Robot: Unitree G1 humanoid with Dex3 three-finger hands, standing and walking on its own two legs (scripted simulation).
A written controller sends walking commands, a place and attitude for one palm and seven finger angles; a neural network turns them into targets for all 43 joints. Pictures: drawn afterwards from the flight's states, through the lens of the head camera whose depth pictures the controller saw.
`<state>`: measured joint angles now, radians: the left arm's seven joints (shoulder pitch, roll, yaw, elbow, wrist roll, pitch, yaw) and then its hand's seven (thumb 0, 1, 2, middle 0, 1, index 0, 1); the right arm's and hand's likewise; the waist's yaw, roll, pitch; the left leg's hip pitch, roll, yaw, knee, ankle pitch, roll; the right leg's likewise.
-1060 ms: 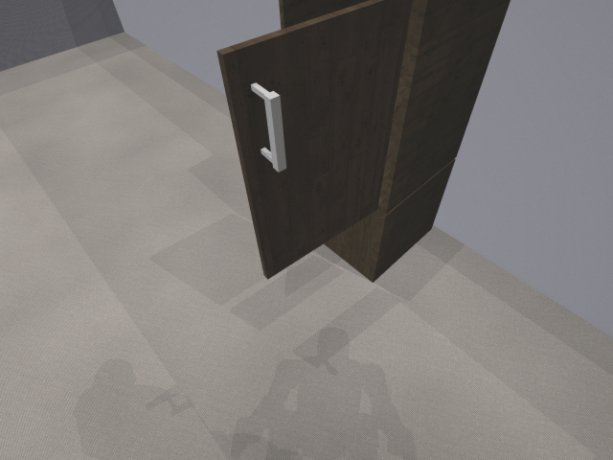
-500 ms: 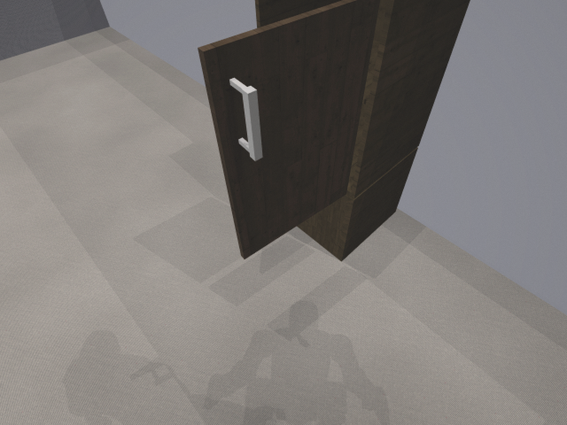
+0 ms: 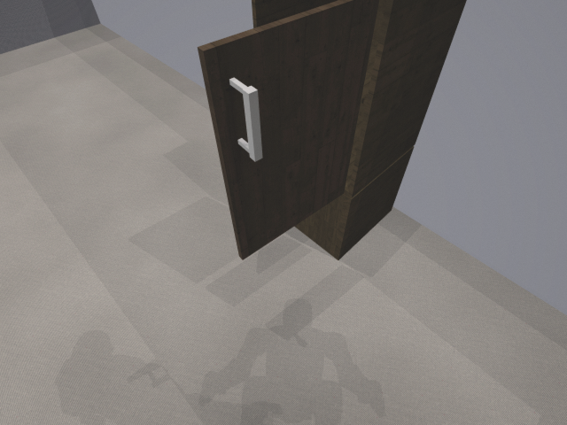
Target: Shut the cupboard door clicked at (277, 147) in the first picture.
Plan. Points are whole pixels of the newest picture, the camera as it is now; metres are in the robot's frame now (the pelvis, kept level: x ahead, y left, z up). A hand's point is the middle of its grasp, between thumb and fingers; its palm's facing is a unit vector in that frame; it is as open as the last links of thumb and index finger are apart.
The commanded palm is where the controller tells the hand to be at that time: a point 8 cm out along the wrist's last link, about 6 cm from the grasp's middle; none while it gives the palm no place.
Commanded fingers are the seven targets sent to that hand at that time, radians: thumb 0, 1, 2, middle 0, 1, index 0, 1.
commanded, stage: walk to a spot facing it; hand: left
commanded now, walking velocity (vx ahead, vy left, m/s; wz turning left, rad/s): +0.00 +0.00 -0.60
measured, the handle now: (246, 121) +0.59 +0.10 +0.11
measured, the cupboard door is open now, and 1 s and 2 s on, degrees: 84 84 84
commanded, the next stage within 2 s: none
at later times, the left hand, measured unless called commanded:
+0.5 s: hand out of the picture +0.09 +0.18 -0.18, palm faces -0.17 -0.94 -0.29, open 7.4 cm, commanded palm none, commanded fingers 0.00 0.90 0.90 -0.20 -0.30 -0.20 -0.30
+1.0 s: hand (201, 414) +0.17 +0.16 -0.18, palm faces -0.44 -0.87 -0.21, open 7.4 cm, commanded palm none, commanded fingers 0.00 0.90 0.90 -0.20 -0.30 -0.20 -0.30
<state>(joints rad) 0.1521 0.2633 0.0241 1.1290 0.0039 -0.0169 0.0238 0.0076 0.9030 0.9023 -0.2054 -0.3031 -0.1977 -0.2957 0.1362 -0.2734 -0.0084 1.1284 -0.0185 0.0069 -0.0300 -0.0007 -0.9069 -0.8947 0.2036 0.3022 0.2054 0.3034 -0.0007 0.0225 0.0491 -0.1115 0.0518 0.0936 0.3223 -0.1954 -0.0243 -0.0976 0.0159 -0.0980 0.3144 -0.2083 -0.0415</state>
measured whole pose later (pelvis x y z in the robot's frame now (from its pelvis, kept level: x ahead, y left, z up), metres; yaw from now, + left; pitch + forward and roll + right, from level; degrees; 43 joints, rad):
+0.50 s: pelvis -0.03 -0.01 -0.03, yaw -14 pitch +0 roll +1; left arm 0.17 0.21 0.08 0.95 0.02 0.03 0.00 0.01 0.90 0.90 -0.20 -0.30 -0.20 -0.30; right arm 0.19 -0.23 -0.06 1.01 -0.02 0.06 -0.03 0.00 -0.91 -0.89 0.21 0.30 0.21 0.30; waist 0.01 0.04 0.13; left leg -0.34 0.13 0.15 0.89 -0.51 -0.05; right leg -0.33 0.00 -0.03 0.68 -0.33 -0.04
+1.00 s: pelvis -0.02 +0.01 -0.01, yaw -31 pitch +1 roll -2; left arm 0.13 0.26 0.10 0.90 0.02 0.07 -0.03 0.01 0.91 0.90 -0.20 -0.30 -0.19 -0.30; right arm 0.16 -0.19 -0.02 0.90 -0.03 0.02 -0.04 0.00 -0.90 -0.89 0.21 0.30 0.21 0.30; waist 0.03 -0.02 0.13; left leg -0.22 0.10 0.06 0.50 -0.29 -0.03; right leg -0.51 0.02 -0.01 1.05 -0.46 0.06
